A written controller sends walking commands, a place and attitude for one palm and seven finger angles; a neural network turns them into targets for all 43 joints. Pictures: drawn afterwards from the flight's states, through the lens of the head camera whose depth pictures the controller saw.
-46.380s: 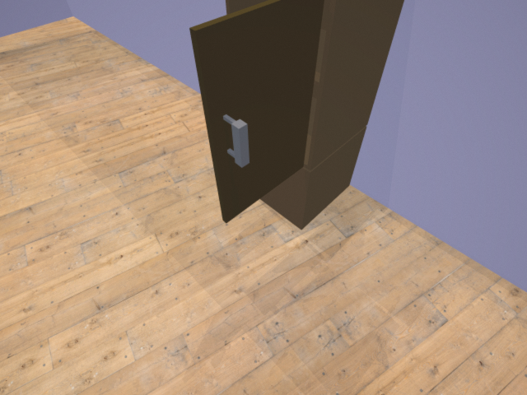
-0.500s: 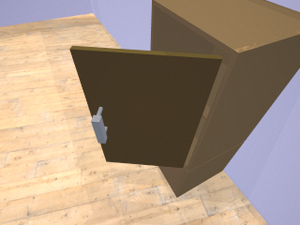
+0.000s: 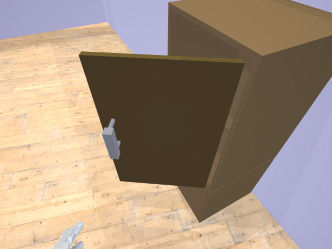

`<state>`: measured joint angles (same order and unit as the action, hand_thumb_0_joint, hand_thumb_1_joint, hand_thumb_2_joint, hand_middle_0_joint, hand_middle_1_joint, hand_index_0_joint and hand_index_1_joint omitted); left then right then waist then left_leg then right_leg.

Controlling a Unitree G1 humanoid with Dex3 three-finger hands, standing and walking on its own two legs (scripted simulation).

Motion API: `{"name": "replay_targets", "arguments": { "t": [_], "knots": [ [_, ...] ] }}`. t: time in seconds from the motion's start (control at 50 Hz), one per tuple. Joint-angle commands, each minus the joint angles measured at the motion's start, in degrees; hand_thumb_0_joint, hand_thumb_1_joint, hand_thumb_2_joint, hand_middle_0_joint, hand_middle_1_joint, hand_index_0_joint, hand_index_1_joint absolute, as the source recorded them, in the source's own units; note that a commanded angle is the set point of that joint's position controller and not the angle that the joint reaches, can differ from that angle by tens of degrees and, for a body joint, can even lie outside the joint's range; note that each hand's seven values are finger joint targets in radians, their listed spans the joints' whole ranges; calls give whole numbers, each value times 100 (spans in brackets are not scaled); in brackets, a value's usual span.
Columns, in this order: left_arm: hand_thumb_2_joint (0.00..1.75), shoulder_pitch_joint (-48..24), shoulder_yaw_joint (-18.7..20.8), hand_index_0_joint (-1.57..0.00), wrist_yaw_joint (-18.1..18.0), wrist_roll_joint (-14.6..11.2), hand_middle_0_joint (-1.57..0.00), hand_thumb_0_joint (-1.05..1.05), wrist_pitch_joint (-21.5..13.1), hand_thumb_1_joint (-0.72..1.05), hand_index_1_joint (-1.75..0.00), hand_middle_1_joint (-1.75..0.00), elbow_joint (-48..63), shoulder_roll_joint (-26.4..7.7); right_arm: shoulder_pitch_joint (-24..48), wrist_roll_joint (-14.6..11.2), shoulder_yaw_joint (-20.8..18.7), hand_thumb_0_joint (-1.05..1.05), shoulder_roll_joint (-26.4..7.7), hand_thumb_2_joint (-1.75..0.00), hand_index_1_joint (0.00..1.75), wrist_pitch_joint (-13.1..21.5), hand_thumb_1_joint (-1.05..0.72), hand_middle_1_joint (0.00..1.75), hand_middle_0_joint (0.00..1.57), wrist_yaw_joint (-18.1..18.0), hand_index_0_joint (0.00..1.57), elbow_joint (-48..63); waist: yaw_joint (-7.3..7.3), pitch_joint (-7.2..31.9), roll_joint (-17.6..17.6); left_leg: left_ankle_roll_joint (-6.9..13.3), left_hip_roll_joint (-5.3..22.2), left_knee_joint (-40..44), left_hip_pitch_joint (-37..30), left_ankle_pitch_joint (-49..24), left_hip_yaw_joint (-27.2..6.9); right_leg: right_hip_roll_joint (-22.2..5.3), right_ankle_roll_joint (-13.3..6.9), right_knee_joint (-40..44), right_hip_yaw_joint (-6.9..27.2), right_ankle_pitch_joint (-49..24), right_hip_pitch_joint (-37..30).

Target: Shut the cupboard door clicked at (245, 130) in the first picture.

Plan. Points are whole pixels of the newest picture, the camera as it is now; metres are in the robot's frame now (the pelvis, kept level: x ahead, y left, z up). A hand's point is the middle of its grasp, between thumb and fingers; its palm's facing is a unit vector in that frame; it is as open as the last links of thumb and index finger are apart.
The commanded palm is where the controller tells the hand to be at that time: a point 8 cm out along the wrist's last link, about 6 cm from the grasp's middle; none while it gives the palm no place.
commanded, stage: raise the hand and make a fist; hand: left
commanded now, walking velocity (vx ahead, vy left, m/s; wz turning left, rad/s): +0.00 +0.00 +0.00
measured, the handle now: (113, 138) +0.43 +0.18 +0.00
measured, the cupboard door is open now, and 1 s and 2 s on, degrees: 58 58 58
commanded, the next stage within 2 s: bring the fist close to the handle in 1.78 s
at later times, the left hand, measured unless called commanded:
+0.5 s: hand (103, 242) +0.16 +0.15 -0.04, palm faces -0.04 -1.00 -0.06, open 5.1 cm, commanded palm +0.13 +0.21 -0.04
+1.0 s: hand (94, 224) +0.19 +0.18 -0.02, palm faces -0.05 -1.00 -0.03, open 3.2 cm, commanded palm +0.16 +0.23 -0.02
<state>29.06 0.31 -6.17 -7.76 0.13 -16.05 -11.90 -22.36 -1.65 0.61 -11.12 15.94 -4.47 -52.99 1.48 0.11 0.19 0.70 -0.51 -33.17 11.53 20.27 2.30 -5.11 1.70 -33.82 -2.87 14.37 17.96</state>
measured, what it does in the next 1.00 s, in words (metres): lowers itself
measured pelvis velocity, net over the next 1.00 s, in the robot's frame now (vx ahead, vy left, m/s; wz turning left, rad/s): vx -0.02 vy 0.00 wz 0.01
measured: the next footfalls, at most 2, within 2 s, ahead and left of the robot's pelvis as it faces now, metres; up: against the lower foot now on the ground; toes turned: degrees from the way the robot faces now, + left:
none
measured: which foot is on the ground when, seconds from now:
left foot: down 0.00-1.00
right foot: down 0.00-1.00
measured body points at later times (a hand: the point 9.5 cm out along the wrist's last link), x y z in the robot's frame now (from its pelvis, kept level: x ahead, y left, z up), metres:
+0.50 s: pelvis -0.03 -0.03 -0.11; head +0.04 -0.02 +0.34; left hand +0.15 +0.21 -0.03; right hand +0.22 -0.23 -0.16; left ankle -0.03 +0.11 -0.73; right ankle +0.04 -0.15 -0.73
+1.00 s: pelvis -0.02 +0.00 -0.08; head +0.05 +0.01 +0.36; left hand +0.19 +0.23 -0.02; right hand +0.17 -0.25 -0.14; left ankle -0.03 +0.11 -0.73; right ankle +0.04 -0.14 -0.73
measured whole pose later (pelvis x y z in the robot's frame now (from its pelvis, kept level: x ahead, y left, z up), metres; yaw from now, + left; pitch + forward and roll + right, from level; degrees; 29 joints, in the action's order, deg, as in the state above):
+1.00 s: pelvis -0.02 +0.00 -0.08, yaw +1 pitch +15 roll -2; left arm 26.9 8.3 16.6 -16.1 -21.1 7.8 -14.0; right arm -14.6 -1.4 -1.3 -14.0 10.8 -3.7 -26.5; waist 0.6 8.1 0.3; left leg 0.5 1.4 -69.0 49.0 34.8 -0.8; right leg -4.2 1.4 -64.5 -3.9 25.9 53.1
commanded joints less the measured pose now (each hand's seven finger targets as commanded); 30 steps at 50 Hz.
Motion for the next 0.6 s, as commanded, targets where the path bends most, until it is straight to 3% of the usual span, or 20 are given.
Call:
{"name": "replay_targets", "arguments": {
  "t": [0.0, 0.02, 0.04, 0.06, 0.08, 0.1, 0.12, 0.14, 0.18, 0.22, 0.24, 0.3, 0.36, 0.42, 0.46, 0.5, 0.54, 0.58],
  "knots": [
    [90, -408, -28, -33, 456, -76, -33, 0, -1500, 90, -44, -44, 848, 384, 932, 84, -455, 0, -1004, -90, 30, 889, -90, 30, 20, 184, 20, 1771, 39, -527, -1338, -151, -106, -176, 2084, 244, -442, 334, -207, -68, -407, 1313, 1222],
    [90, 265, 143, -35, 750, -181, -35, 0, -1944, 90, -46, -46, 584, 439, 977, 125, -503, 0, -915, -90, 30, 909, -90, 30, 20, 276, 20, 1982, -207, -155, -1595, -206, -128, -482, 2361, 255, -333, 338, -233, -355, -374, 1585, 1330],
    [90, 691, 205, -36, 1114, -338, -36, 0, -2429, 90, -48, -48, 530, 529, 1075, 158, -544, 0, -897, -90, 30, 891, -90, 30, 20, 369, 20, 2184, -359, 109, -1676, -238, -165, -823, 2674, 252, -231, 324, -263, -637, -284, 1691, 1420],
    [90, 927, 481, -38, 1483, -471, -38, 0, -2929, 90, -50, -50, 548, 362, 1151, 167, -596, 0, -893, -90, 30, 804, -90, 30, 20, 461, 20, 2328, -479, 321, -1546, -281, -187, -1134, 2958, 239, -140, 295, -318, -886, -164, 1686, 1454],
    [90, 920, 693, -40, 1860, -569, -40, 0, -3433, 90, -52, -52, 644, 170, 1264, 192, -631, 0, -942, -90, 30, 721, -90, 30, 20, 539, 20, 2490, -505, 523, -1292, -296, -221, -1449, 3233, 259, -107, 253, -372, -1169, -40, 1570, 1509],
    [90, 928, 1147, -42, 2212, -553, -42, 0, -3866, 90, -54, -54, 510, -313, 1311, 185, -698, 0, -989, -90, 30, 620, -90, 30, 20, 621, 20, 2584, -556, 612, -637, -311, -218, -1770, 3368, 176, -83, 204, -474, -1472, 130, 1328, 1559],
    [90, 885, 1215, -44, 2394, -551, -44, 0, -4102, 90, -56, -56, 742, -434, 1447, 162, -715, 0, -972, -90, 30, 551, -90, 30, 20, 664, 20, 2796, -614, 846, -295, -250, -247, -1970, 3635, 176, -49, 161, -481, -1702, 219, 1220, 1661],
    [90, 963, 1285, -46, 2457, -563, -46, 0, -4054, 90, -58, -58, 841, -503, 1581, 109, -734, 0, -933, -90, 30, 465, -90, 30, 20, 654, 20, 2986, -687, 968, -236, -172, -254, -2093, 3815, 262, 15, 166, -463, -1816, 332, 1276, 1761],
    [90, 616, 1177, -49, 2448, -704, -49, 0, -3738, 90, -62, -62, 1580, -473, 1724, 26, -720, 0, -921, -90, 30, 292, -90, 30, 20, 573, 20, 3373, -661, 1286, 1, -87, -284, -2255, 3908, 398, 81, 191, -410, -1883, 506, 1480, 1843],
    [90, -94, 1190, -53, 2299, -774, -53, 0, -3546, 90, -66, -66, 2555, -653, 1630, 23, -669, 0, -900, -90, 30, 195, -90, 30, 20, 455, 20, 3575, -498, 1560, 343, -43, -209, -2406, 3917, 505, -63, 229, -390, -1987, 581, 1728, 2079],
    [90, -121, 1192, -55, 2203, -781, -55, 0, -3536, 90, -68, -68, 2739, -596, 1547, 9, -658, 0, -833, -90, 30, 160, -90, 30, 20, 392, 20, 3546, -408, 1569, 239, -25, -157, -2516, 3919, 649, -115, 268, -364, -1972, 609, 1987, 2267],
    [90, -1069, 858, -60, 2138, -813, -60, 0, -3802, 90, -74, -74, 4237, -681, 1280, 84, -548, 0, -890, -90, 30, 153, -90, 30, 20, 227, 20, 3552, -5, 2033, 401, 64, -66, -3011, 3807, 183, -233, 363, -336, -2314, 554, 1224, 2466],
    [90, -962, 648, -66, 2414, -828, -66, 0, -3707, 90, -80, -80, 3834, -537, 1164, 66, -513, 0, -938, -90, 30, 161, -90, 30, 20, 117, 20, 3300, 156, 1964, 200, 63, 4, -3283, 4008, 111, -308, 409, -303, -2435, 470, 975, 2657],
    [90, -662, 766, -71, 2763, -903, -71, 0, -3094, 90, -86, -86, 3271, -638, 1166, -27, -491, 0, -952, -90, 30, 104, -90, 30, 20, 48, 20, 3265, 84, 1990, -62, 57, -4, -3289, 4233, 171, -297, 390, -271, -2325, 513, 1154, 2441],
    [90, -355, 949, -75, 2857, -945, -75, 0, -2573, 90, -90, -90, 3174, -734, 1249, -90, -499, 0, -924, -90, 30, 11, -90, 30, 20, 21, 20, 3378, -56, 2087, -229, 50, -27, -3152, 4278, 221, -261, 343, -231, -2137, 575, 1359, 2163],
    [90, -155, 1307, -79, 2787, -995, -79, 0, -2168, 90, -94, -94, 3174, -924, 1366, -101, -479, 0, -859, -90, 30, -94, -90, 30, 20, 8, 20, 3464, -289, 2301, -144, 48, -61, -3025, 4236, 11, -253, 340, -250, -2170, 548, 1182, 1830],
    [90, -23, 1554, -82, 2644, -1097, -82, 0, -2028, 90, -98, -98, 3395, -936, 1408, -86, -481, 0, -769, -90, 30, -156, -90, 30, 20, 23, 20, 3538, -387, 2460, -288, 8, -75, -2881, 4167, -161, -286, 295, -223, -2188, 480, 873, 1548],
    [90, 26, 1591, -86, 2474, -1127, -86, 0, -2096, 90, -102, -102, 3474, -830, 1390, -60, -470, 0, -703, -90, 30, -180, -90, 30, 20, 32, 20, 3544, -397, 2399, -414, -9, -66, -2801, 4132, -234, -293, 306, -205, -2221, 399, 705, 1551]
  ]
}}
